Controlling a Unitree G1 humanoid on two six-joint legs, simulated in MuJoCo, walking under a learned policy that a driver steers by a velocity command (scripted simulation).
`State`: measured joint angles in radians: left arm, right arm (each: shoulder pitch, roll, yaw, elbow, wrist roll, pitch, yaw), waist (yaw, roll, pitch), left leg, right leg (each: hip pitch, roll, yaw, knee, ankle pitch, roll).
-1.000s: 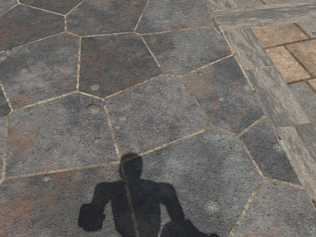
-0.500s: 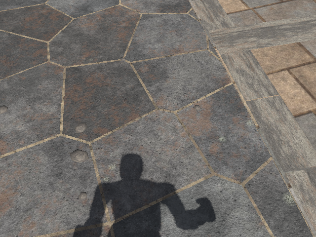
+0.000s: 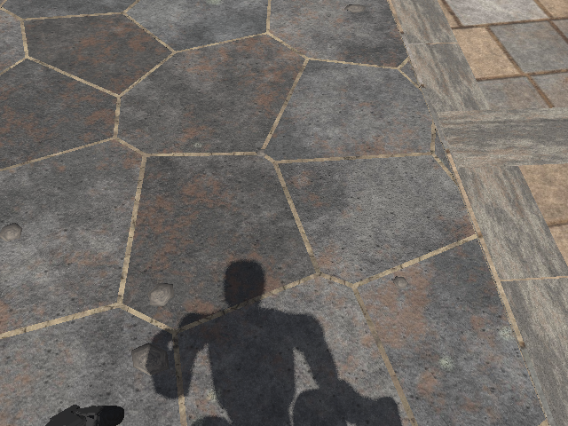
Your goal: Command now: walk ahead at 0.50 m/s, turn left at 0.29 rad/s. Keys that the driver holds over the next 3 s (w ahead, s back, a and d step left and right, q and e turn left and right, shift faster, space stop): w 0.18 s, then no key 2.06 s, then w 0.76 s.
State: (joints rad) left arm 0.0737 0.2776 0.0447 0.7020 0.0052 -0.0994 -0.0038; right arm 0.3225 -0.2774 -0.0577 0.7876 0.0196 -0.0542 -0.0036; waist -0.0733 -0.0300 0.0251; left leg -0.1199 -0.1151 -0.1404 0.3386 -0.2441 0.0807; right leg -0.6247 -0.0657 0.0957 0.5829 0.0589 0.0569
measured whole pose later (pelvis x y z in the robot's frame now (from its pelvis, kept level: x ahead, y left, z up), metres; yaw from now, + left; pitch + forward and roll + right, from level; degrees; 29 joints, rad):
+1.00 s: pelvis +0.31 -0.02 -0.01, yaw +3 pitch +0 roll +0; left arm 0.23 0.25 0.03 0.99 0.01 0.02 0.03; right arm 0.11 -0.23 -0.05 0.86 0.00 0.00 -0.01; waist 0.02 0.01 0.03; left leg -0.34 -0.02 0.00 0.55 -0.21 0.03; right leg -0.10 -0.01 0.01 0.51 -0.40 0.02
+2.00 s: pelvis +0.29 -0.03 -0.01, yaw +3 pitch -1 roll +0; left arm 0.37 0.16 0.01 1.09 0.00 -0.02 0.04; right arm 0.13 -0.20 -0.04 1.11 0.01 0.02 -0.04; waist 0.00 0.00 0.04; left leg -0.33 -0.01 -0.02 0.51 -0.16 0.01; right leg -0.09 0.00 -0.01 0.49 -0.38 0.00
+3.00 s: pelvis +0.59 -0.03 -0.03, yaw +3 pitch +2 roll +1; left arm -0.02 0.22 0.05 0.82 -0.03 -0.11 -0.04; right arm 0.47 -0.24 -0.04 1.10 0.00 -0.06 -0.02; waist -0.06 0.00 0.04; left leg 0.14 0.03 0.05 0.39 -0.50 -0.01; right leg -0.54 -0.02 -0.05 0.56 -0.04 -0.08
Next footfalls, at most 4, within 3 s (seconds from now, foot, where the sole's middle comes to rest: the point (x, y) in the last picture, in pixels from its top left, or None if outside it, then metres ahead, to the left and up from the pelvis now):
0.12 right None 0.27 -0.15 -0.78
0.54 left None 0.39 0.09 -0.78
2.98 right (316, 301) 0.78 -0.13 -0.78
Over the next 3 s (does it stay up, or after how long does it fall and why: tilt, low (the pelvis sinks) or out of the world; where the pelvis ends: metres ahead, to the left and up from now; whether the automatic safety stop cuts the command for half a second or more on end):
stays up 0.59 -0.03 -0.03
